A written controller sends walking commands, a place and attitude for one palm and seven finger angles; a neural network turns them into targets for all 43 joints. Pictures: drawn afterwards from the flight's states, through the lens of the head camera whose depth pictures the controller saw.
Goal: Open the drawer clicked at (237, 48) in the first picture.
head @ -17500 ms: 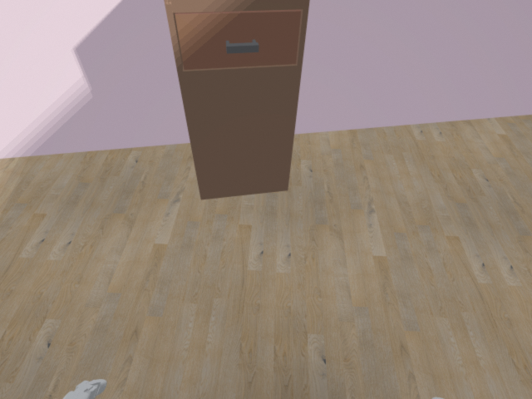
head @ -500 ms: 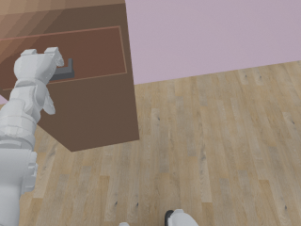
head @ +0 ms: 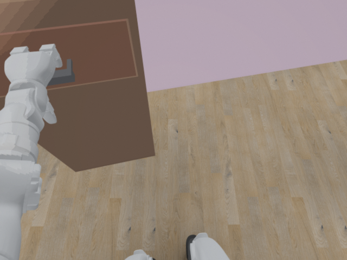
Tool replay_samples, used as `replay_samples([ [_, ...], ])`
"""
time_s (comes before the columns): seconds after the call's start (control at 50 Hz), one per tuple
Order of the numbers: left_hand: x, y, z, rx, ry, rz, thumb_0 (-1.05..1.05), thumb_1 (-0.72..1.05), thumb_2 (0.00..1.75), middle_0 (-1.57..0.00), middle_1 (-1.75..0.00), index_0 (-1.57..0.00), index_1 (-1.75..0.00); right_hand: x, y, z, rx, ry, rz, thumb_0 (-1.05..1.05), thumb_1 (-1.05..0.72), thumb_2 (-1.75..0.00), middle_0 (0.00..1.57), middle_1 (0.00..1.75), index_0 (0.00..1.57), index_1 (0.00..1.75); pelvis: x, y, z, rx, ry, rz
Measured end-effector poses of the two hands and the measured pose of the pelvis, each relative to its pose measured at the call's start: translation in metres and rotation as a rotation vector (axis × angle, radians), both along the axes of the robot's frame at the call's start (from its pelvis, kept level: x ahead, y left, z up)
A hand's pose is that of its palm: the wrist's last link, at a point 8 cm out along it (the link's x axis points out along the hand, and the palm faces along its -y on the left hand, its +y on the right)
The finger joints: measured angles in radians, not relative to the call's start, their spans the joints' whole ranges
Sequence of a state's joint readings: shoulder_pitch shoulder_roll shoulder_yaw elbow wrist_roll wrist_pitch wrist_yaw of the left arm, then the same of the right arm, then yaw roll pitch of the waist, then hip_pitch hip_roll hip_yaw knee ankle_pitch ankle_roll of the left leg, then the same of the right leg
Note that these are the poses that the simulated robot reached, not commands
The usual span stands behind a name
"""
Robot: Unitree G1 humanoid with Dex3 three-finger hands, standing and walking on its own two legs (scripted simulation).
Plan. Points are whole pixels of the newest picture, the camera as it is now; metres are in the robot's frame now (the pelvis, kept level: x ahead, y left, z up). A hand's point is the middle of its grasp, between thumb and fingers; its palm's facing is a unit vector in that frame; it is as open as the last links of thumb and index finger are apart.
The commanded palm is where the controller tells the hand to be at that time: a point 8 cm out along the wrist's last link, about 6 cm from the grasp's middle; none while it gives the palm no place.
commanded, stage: lower the fingers behind the handle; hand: left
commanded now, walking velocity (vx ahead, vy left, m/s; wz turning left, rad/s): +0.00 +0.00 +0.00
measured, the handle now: (50, 71) +0.57 +0.26 +0.05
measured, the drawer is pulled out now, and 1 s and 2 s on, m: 0.00 0.00 0.00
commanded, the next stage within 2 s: lift the fingers back up to retry in 0.16 s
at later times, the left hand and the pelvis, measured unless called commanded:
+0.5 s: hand (43, 84) +0.52 +0.26 +0.06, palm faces -0.06 -0.01 -1.00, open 13.8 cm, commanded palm +0.50 +0.27 +0.12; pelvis +0.00 +0.00 +0.00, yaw +0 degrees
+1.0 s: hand (27, 68) +0.52 +0.27 +0.11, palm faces -0.04 -0.03 -1.00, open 13.7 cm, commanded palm +0.50 +0.27 +0.16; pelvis +0.04 +0.01 +0.02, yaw +1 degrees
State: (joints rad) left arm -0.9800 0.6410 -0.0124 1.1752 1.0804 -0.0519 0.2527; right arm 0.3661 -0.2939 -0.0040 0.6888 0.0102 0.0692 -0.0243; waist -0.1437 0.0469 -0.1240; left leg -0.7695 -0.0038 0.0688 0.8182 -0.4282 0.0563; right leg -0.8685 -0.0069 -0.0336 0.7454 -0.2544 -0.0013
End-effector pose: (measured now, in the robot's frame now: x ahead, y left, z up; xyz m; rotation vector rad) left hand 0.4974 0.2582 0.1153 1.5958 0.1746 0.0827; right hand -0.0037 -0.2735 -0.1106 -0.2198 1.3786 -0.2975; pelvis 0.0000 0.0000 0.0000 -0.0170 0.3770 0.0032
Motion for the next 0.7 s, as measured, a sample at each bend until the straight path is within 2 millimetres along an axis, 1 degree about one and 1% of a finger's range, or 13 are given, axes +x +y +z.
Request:
replay_samples([
  [0.14, -0.003, 0.002, -0.002, -0.007, -0.021, -0.023, 0.00, -0.49, 0.30, -0.28, -1.33, -0.32, -1.20, -0.010, 0.002, -0.005, 0.009, 0.026, 0.005, 0.00, -0.91, -0.90, 0.20, 0.30, 0.21, 0.30, -0.003, -0.001, -0.004, 0.001, 0.011, 0.003],
  [0.32, 0.000, 0.001, -0.002, -0.007, -0.038, -0.007, 0.00, -0.49, 0.30, -0.31, -1.36, -0.32, -1.20, -0.009, -0.003, -0.005, -0.001, 0.021, 0.010, 0.00, -0.91, -0.90, 0.20, 0.30, 0.21, 0.30, -0.006, -0.002, -0.006, 0.000, 0.022, 0.006],
  [0.44, 0.002, 0.001, 0.002, -0.027, -0.014, 0.004, 0.00, -0.49, 0.30, -0.33, -1.34, -0.32, -1.20, -0.006, -0.004, 0.000, -0.009, 0.007, -0.003, 0.00, -0.91, -0.90, 0.20, 0.30, 0.21, 0.30, -0.003, -0.001, -0.001, -0.002, 0.010, 0.002],
  [0.54, 0.001, 0.004, 0.006, -0.041, -0.001, -0.004, 0.00, -0.49, 0.30, -0.33, -1.29, -0.32, -1.20, -0.001, -0.002, 0.005, -0.011, 0.003, -0.007, 0.00, -0.91, -0.90, 0.20, 0.30, 0.21, 0.30, 0.004, 0.001, 0.005, -0.004, -0.004, 0.003],
  [0.62, 0.000, 0.007, 0.014, -0.037, -0.023, -0.017, 0.00, -0.49, 0.30, -0.33, -1.25, -0.32, -1.20, 0.005, 0.001, 0.008, -0.006, 0.006, -0.004, 0.00, -0.91, -0.90, 0.20, 0.30, 0.21, 0.30, 0.011, 0.002, 0.009, -0.008, -0.017, 0.008],
  [0.7, -0.001, 0.012, 0.027, -0.042, -0.055, -0.016, 0.00, -0.49, 0.30, -0.33, -1.22, -0.32, -1.20, 0.016, 0.004, 0.010, 0.007, 0.005, 0.003, 0.00, -0.91, -0.90, 0.20, 0.30, 0.21, 0.30, 0.019, 0.004, 0.013, -0.011, -0.032, 0.013],
])
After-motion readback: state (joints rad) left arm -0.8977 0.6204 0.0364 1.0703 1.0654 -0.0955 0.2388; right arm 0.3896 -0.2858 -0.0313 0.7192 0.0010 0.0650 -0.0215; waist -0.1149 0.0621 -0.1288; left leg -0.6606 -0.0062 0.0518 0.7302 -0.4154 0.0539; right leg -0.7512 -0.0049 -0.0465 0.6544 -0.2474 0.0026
